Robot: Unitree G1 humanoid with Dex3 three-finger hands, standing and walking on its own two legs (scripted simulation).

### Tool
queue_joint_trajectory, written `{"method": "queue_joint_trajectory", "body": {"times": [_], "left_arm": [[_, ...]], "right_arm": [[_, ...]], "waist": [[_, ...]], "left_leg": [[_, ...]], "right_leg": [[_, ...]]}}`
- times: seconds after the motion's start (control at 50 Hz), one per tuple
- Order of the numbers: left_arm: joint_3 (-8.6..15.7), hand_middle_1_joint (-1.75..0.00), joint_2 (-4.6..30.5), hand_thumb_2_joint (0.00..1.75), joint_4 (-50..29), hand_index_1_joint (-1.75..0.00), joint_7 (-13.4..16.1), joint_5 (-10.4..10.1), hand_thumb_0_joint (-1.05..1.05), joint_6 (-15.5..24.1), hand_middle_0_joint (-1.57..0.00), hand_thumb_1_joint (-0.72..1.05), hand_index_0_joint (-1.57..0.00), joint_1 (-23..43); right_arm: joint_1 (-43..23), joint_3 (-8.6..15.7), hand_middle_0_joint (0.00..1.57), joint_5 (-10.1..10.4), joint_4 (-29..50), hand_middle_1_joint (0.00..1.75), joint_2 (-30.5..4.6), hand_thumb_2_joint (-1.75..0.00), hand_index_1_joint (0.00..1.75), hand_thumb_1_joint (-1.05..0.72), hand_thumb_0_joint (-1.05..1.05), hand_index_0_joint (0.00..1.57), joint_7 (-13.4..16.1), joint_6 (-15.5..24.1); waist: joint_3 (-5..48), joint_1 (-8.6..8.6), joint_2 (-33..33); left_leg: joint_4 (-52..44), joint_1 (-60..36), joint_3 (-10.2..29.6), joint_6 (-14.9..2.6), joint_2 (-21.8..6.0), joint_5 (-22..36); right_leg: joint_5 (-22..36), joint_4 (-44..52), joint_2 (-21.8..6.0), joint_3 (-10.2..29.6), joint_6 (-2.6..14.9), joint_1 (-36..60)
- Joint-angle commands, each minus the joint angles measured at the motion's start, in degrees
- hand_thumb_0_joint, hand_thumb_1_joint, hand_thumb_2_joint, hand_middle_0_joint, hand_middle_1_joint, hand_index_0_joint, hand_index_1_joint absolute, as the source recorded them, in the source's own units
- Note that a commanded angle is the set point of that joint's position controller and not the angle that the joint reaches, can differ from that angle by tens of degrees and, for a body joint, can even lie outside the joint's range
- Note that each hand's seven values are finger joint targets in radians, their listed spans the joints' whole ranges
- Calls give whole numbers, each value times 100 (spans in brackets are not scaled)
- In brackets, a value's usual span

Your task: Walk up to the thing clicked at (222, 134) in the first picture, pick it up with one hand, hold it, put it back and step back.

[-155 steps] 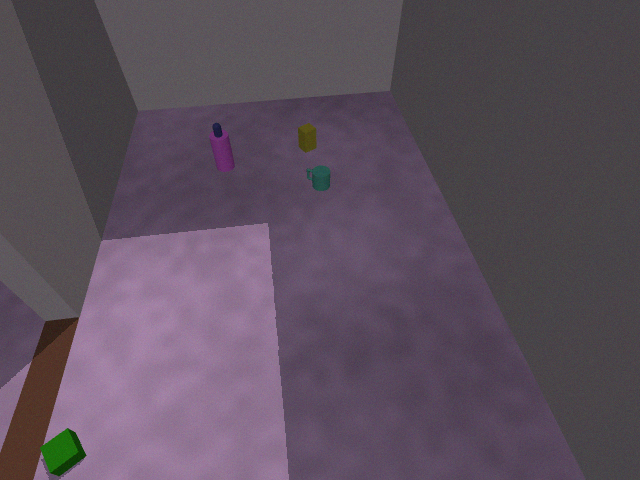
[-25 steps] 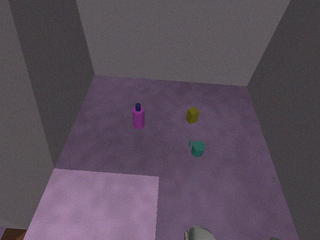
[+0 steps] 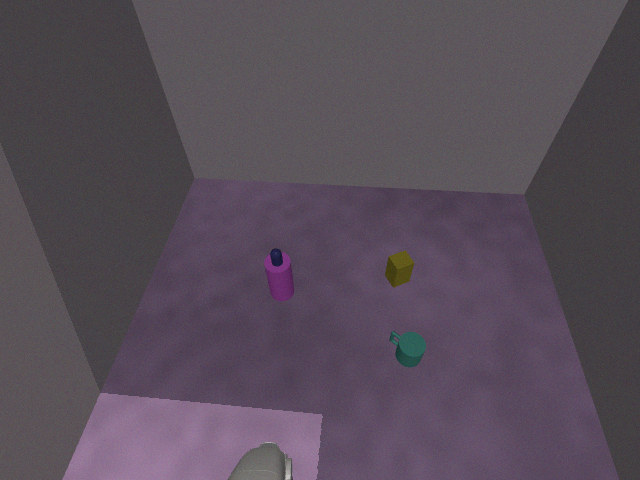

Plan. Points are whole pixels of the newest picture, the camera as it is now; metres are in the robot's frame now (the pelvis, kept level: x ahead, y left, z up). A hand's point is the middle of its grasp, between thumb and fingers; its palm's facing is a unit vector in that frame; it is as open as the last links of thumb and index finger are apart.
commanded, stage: walk up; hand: left
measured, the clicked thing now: (279, 272) +0.83 +0.22 -0.65
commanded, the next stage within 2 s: none
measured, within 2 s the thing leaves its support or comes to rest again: neither
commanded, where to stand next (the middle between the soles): +0.49 +0.01 m, yaw +0 degrees
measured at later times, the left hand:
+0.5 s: hand (149, 402) +0.23 +0.29 -0.14, palm faces -0.09 -0.92 -0.37, open 7.4 cm
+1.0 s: hand (178, 328) +0.37 +0.30 -0.16, palm faces -0.03 -0.93 -0.36, open 7.4 cm
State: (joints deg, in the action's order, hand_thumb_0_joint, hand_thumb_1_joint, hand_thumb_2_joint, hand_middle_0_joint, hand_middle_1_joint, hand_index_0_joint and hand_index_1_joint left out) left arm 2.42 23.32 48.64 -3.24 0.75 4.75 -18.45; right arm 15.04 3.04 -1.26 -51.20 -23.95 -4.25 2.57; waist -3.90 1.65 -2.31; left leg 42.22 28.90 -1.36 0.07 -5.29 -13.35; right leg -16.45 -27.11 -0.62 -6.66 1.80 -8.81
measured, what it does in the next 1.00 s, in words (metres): walks ahead: left foot, then right foot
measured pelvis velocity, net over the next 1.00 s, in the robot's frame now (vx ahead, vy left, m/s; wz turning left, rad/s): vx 0.34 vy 0.02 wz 0.01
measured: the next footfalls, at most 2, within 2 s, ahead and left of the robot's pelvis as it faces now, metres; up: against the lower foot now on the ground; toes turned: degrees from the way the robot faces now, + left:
left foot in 0.10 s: +0.21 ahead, +0.14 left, +0.00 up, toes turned +6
right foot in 0.56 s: +0.33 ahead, -0.14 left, +0.00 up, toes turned -5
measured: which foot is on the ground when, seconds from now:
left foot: up 0.00-0.08, down 0.10-0.58, up 0.60-0.94, down 0.96-1.00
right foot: down 0.00-0.12, up 0.14-0.54, down 0.56-0.98, up 1.00-1.00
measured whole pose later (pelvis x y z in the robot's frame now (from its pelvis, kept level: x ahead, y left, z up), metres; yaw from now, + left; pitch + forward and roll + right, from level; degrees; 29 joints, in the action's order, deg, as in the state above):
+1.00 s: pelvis +0.34 +0.02 -0.02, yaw +0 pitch -2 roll -1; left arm 1.9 25.2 49.7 -1.9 0.3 3.0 -19.8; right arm 14.6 3.7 -1.6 -50.8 -23.3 -3.5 3.4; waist -4.5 1.5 1.6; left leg 35.2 22.5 -3.6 -1.1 -2.1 -10.0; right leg -23.6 -41.4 -4.9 -3.4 0.3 -11.9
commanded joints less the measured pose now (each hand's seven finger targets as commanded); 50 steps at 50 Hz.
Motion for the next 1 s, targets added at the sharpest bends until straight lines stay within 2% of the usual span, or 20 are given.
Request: {"method": "queue_joint_trajectory", "body": {"times": [0.0,0.04,0.08,0.1,0.12,0.22,0.34,0.46,0.5,0.52,0.54,0.56,0.58,0.64,0.68,0.86,0.92,0.94,0.96,0.98], "left_arm": [[481,-30,1621,90,-435,-30,86,-38,0,136,-20,90,-20,-79],[470,-30,1697,90,-464,-30,83,-35,0,95,-20,90,-20,75],[284,-30,1286,90,-513,-30,113,-49,0,81,-20,90,-20,-48],[190,-30,878,90,-593,-30,107,-136,0,62,-20,90,-20,-244],[321,-30,1358,90,-429,-30,198,-103,0,3,-20,90,-20,-238],[311,-30,1376,90,22,-30,109,-96,0,-91,-20,90,-20,-559],[350,-30,1197,90,-74,-30,-61,34,0,-132,-20,90,-20,-54],[385,-30,1117,90,-62,-30,-79,4,0,-14,-20,90,-20,297],[430,-30,1211,90,130,-30,-16,28,0,47,-20,90,-20,-222],[514,-30,1373,90,237,-30,40,38,0,100,-20,90,-20,-511],[628,-30,1704,90,279,-30,123,63,0,161,-20,90,-20,-996],[672,-30,2170,90,121,-30,181,33,0,206,-20,90,-20,-1003],[629,-30,2185,90,52,-30,169,-60,0,173,-20,90,-20,-707],[506,-30,1735,90,-109,-30,235,-125,0,143,-20,90,-20,-155],[476,-30,1659,90,-192,-30,219,-89,0,155,-20,90,-20,-63],[469,-30,1701,90,-393,-30,176,-41,0,117,-20,90,-20,-98],[301,-30,1421,90,-431,-30,204,-64,0,32,-20,90,-20,15],[183,-30,1150,90,-460,-30,214,-74,0,16,-20,90,-20,-82],[82,-30,781,90,-513,-30,228,-166,0,-16,-20,90,-20,-195],[251,-30,1345,90,-317,-30,345,-91,0,-96,-20,90,-20,-199]], "right_arm": [[-465,326,20,15,576,30,-913,-90,30,-90,0,20,1,224],[-172,363,20,15,486,30,-935,-90,30,-90,0,20,19,259],[882,542,20,-33,166,30,-1393,-90,30,-90,0,20,133,332],[1282,711,20,-102,268,30,-1974,-90,30,-90,0,20,196,356],[1220,729,20,74,392,30,-2076,-90,30,-90,0,20,208,340],[143,428,20,143,607,30,-1430,-90,30,-90,0,20,261,336],[257,492,20,93,691,30,-1591,-90,30,-90,0,20,214,353],[131,470,20,89,762,30,-1595,-90,30,-90,0,20,169,277],[-25,410,20,96,825,30,-1464,-90,30,-90,0,20,174,224],[226,296,20,59,789,30,-1174,-90,30,-90,0,20,188,196],[340,170,20,66,822,30,-794,-90,30,-90,0,20,183,198],[401,113,20,94,888,30,-717,-90,30,-90,0,20,194,164],[182,270,20,39,768,30,-1240,-90,30,-90,0,20,268,101],[451,296,20,159,412,30,-1283,-90,30,-90,0,20,237,65],[602,304,20,109,306,30,-1189,-90,30,-90,0,20,170,50],[-133,359,20,6,510,30,-965,-90,30,-90,0,20,7,125],[407,404,20,-10,281,30,-1012,-90,30,-90,0,20,120,210],[860,510,20,-25,180,30,-1335,-90,30,-90,0,20,192,236],[1019,616,20,-37,294,30,-1866,-90,30,-90,0,20,257,248],[955,661,20,121,337,30,-2038,-90,30,-90,0,20,253,209]], "waist": [[52,149,806],[112,-126,687],[696,-645,-505],[1007,-793,-1754],[943,-773,-1076],[55,-167,-619],[10,-320,-671],[-28,-262,-468],[201,64,-93],[461,160,438],[566,411,1639],[413,352,2038],[126,304,1294],[57,-19,1078],[116,-99,1307],[13,75,1007],[345,-360,414],[670,-583,-472],[695,-598,-1651],[642,-597,-1175]], "left_leg": [[-800,-547,-250,-94,110,407],[-1092,-1327,-384,-183,232,405],[-1546,-3037,104,-487,162,-367],[-2269,-3970,2709,-1063,-1400,-1296],[-2782,-3586,3874,-1581,-1999,-1683],[-2930,-1600,1181,-1073,-1047,-798],[-3100,-1812,962,-1362,-1103,-1330],[-2574,-1361,599,-1156,-954,-1081],[-1784,-1021,380,-964,-787,-1056],[-940,-675,138,-812,-510,-981],[801,-98,-361,-574,31,-905],[1840,1044,-259,-240,723,-1624],[2181,1062,296,-233,347,-1692],[1849,714,582,-204,57,-838],[1451,326,417,-121,34,-640],[-602,-587,-160,-21,121,27],[-1253,-2108,-341,-184,447,272],[-1701,-2793,369,-428,40,-322],[-2572,-3218,2888,-970,-1401,-777],[-2610,-2910,3504,-1582,-1943,-465]], "right_leg": [[465,929,-1391,994,966,-232],[535,502,-1410,921,885,-607],[1278,-1599,-790,319,544,-1336],[-138,-3340,17,2,102,-2797],[-1497,-3872,55,693,126,-2965],[-269,-3331,-521,960,-24,-2243],[128,-2012,-661,644,-218,-2310],[536,-696,-370,354,-113,-1221],[607,-433,-217,283,-56,-233],[175,-246,-161,454,-14,532],[-997,588,-1004,1756,195,964],[-1508,1547,-2234,4221,778,1130],[-1433,1447,-2474,4373,1181,683],[-255,1262,-1674,2538,807,320],[413,1238,-1523,1895,974,30],[-240,927,-1410,1223,1012,-495],[1035,-462,-1170,751,666,-1074],[1142,-1761,-783,371,437,-1424],[-395,-3089,119,65,-25,-2691],[-1652,-3635,-52,654,53,-2672]]}}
